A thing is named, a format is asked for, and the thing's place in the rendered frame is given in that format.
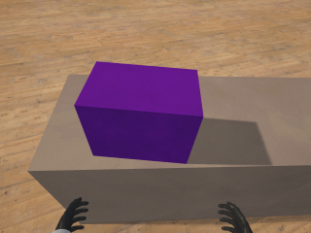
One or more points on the carton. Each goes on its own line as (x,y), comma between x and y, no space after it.
(140,112)

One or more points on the right robot hand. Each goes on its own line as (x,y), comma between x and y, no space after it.
(239,222)

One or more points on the left robot hand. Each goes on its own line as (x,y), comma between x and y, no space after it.
(67,219)

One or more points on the pedestal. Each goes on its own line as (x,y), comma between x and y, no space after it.
(252,149)

